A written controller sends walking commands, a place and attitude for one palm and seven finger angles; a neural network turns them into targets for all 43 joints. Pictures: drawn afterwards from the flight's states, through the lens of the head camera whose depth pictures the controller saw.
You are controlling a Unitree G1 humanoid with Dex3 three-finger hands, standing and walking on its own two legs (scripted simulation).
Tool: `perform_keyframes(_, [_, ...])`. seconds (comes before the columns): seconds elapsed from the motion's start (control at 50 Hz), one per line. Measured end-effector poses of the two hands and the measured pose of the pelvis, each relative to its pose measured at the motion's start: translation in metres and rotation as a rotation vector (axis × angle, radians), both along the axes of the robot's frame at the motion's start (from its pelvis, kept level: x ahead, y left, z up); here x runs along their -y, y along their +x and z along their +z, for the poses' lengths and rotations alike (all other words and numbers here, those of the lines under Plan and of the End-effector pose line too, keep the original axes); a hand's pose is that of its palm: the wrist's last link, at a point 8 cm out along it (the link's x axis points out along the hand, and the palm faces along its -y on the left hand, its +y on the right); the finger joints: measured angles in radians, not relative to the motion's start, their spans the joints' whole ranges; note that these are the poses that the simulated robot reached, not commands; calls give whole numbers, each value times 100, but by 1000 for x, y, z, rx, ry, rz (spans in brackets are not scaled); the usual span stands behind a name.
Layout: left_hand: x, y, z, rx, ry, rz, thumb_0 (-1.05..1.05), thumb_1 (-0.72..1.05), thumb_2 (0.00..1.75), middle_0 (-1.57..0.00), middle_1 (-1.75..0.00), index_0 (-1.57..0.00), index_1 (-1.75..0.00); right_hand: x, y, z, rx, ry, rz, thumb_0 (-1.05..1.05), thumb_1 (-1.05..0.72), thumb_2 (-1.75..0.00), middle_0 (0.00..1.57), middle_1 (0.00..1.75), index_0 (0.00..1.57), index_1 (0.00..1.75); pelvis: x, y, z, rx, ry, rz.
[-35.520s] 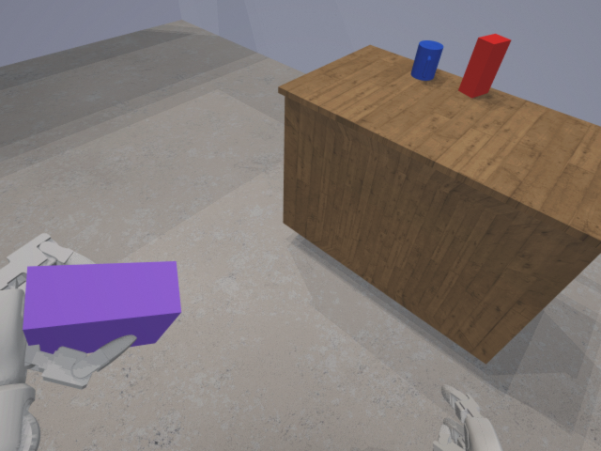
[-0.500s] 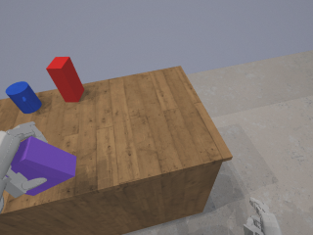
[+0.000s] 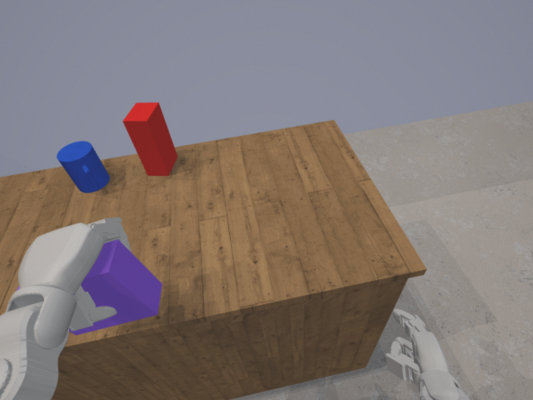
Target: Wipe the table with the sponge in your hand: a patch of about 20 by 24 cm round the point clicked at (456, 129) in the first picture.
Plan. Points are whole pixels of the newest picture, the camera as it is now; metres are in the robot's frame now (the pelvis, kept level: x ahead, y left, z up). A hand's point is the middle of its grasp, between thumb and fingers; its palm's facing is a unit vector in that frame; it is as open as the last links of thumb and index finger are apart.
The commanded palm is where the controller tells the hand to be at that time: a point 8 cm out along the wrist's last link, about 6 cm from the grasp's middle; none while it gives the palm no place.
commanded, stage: turn the palm down, sponge in hand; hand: left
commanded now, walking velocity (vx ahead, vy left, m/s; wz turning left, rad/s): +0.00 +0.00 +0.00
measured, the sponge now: (104, 296) +0.21 +0.28 +0.06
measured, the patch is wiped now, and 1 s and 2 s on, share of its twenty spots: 0.00 0.00 0.00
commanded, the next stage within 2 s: move the sponge above the wiping area in 0.68 s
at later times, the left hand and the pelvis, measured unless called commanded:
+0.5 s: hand (109, 274) +0.22 +0.25 +0.12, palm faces -0.04 -0.06 -1.00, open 9.6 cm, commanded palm +0.19 +0.27 +0.19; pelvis +0.00 -0.01 +0.01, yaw +0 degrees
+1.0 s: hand (112, 254) +0.24 +0.25 +0.13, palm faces +0.07 -0.03 -1.00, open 9.6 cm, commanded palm +0.21 +0.25 +0.19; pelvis +0.01 -0.03 +0.01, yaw -1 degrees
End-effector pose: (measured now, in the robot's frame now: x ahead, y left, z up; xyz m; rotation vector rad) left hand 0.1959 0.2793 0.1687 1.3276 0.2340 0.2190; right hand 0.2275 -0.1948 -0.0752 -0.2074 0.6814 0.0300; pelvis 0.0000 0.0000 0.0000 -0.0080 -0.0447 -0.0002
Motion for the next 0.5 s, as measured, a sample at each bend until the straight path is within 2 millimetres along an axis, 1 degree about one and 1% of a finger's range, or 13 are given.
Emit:
perform_keyframes(0.06, [10, -1, 3, 21, 52, -81, 0, -46, 102, -78, -137, -79, -136, -7, 1, 1, -5, -8, 23, 1, -90, -89, 21, 30, 20, 30, -2, -1, 1, 10, 0, -3])
perform_keyframes(0.1, [10, 0, 10, 57, 96, -95, 0, -46, 102, -78, -137, -79, -136, -11, 2, 0, -16, -6, 36, 1, -90, -89, 21, 30, 20, 30, -2, -1, 2, 15, 0, -5])
perform_keyframes(0.14, [4, 1, 20, 101, 134, -67, 0, -46, 102, -78, -137, -79, -136, -14, 3, 0, -27, 2, 48, 1, -90, -89, 21, 30, 20, 30, -1, -1, 2, 19, 0, -5])
perform_keyframes(0.2, [-11, 2, 32, 142, 167, 29, 0, -46, 102, -78, -137, -79, -136, -17, 5, -2, -42, 19, 62, 1, -90, -89, 21, 30, 20, 30, 0, -2, 3, 19, 2, -2])
perform_keyframes(0.24, [-19, 2, 34, 135, 168, 102, 0, -46, 102, -78, -137, -79, -136, -18, 7, -2, -45, 31, 67, 1, -90, -89, 21, 30, 20, 30, 0, -2, 4, 18, 3, 0])
perform_keyframes(0.28, [-22, 2, 31, 97, 158, 148, 0, -46, 102, -78, -137, -79, -136, -17, 9, -2, -40, 39, 69, 1, -90, -89, 21, 30, 20, 30, 1, -3, 5, 16, 4, 4])
perform_keyframes(0.34, [-13, 3, 16, 8, 135, 143, 0, -46, 102, -78, -138, -78, -137, -14, 13, -1, -24, 47, 67, 1, -90, -89, 21, 30, 20, 30, 1, -3, 5, 12, 5, 3])
perform_keyframes(0.38, [-2, 4, 4, -55, 125, 94, 0, -46, 102, -77, -138, -78, -137, -11, 15, 0, -15, 42, 68, 1, -90, -89, 21, 30, 20, 30, 2, -3, 5, 11, 7, 4])
perform_keyframes(0.42, [11, 5, -3, -91, 130, 26, 0, -46, 102, -78, -138, -79, -137, -8, 17, 1, -10, 30, 69, 1, -90, -89, 21, 30, 20, 30, 4, -2, 5, 15, 9, -1])
perform_keyframes(0.46, [21, 6, -4, -86, 149, -42, 0, -46, 102, -78, -137, -79, -136, -5, 17, 2, -8, 16, 70, 1, -90, -89, 21, 30, 20, 30, 7, -1, 5, 19, 9, -3])
perform_keyframes(0.5, [26, 6, 2, -48, 173, -85, 0, -46, 102, -78, -137, -79, -136, -1, 17, 3, -12, 5, 70, 1, -90, -89, 21, 30, 20, 30, 10, 1, 6, 24, 9, -8])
